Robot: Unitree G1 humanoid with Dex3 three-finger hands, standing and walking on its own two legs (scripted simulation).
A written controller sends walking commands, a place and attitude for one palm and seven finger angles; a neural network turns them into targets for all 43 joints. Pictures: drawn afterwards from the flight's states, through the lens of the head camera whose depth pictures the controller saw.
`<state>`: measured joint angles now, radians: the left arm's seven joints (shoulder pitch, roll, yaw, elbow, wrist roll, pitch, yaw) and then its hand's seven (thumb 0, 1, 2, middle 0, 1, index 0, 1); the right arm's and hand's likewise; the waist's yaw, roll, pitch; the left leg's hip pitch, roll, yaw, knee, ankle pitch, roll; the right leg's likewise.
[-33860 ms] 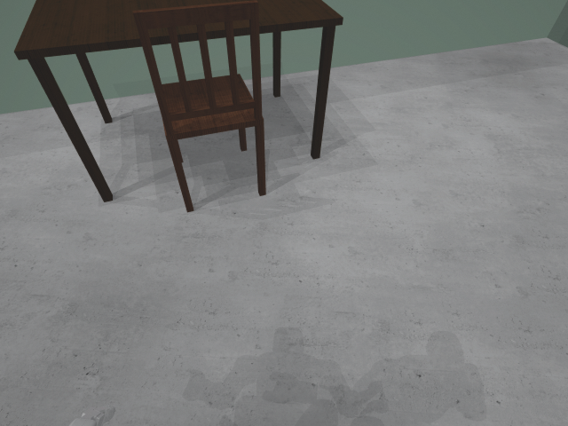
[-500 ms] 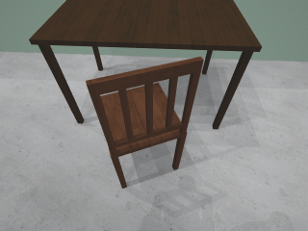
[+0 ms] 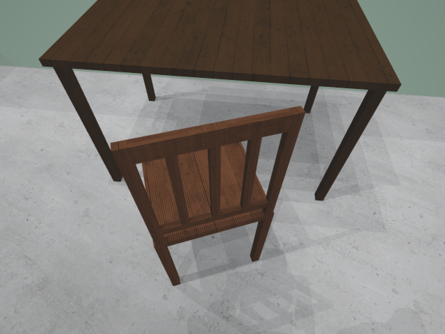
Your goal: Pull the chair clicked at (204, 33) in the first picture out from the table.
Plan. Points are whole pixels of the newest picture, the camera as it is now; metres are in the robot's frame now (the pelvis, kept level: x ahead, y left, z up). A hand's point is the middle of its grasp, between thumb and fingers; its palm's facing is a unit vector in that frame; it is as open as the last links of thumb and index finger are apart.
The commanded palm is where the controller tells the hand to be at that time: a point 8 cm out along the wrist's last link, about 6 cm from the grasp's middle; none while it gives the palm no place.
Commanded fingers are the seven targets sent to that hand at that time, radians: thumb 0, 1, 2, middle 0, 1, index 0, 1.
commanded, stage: come to a stop and stand still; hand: left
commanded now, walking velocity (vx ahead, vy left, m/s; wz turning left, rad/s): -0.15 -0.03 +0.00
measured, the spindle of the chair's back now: (214, 184) +0.46 +0.06 -0.09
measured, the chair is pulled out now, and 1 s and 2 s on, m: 0.26 0.26 0.26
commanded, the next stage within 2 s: look again from close up in 0.88 s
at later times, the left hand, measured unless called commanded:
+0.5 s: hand out of the picture +0.05 +0.21 -0.17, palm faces +0.00 -0.97 -0.23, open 7.4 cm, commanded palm none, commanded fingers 0.00 0.90 0.90 -0.20 -0.30 -0.20 -0.30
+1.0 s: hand out of the picture -0.04 +0.23 -0.17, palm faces -0.03 -0.98 -0.22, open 7.4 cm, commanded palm none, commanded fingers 0.00 0.90 0.90 -0.20 -0.30 -0.20 -0.30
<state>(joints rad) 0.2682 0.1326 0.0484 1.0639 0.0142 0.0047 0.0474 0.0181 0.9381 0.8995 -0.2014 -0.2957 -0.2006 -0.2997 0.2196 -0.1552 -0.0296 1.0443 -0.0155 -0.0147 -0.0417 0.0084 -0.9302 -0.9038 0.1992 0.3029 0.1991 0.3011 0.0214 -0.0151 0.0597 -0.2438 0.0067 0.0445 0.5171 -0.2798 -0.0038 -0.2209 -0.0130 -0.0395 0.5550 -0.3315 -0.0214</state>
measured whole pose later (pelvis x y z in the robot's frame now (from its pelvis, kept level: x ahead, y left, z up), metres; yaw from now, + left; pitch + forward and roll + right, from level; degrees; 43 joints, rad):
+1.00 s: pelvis -0.05 +0.05 +0.00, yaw -2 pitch -1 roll +0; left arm 0.33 0.19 -0.01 1.02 0.02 0.01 0.04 0.01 0.91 0.90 -0.20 -0.30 -0.20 -0.30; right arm 0.24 -0.18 -0.01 1.04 -0.01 0.00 0.00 0.01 -0.91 -0.90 0.20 0.30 0.20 0.30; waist 0.00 -0.01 0.04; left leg -0.27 -0.04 0.07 0.50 -0.22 0.07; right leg -0.26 -0.04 0.01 0.50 -0.23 0.04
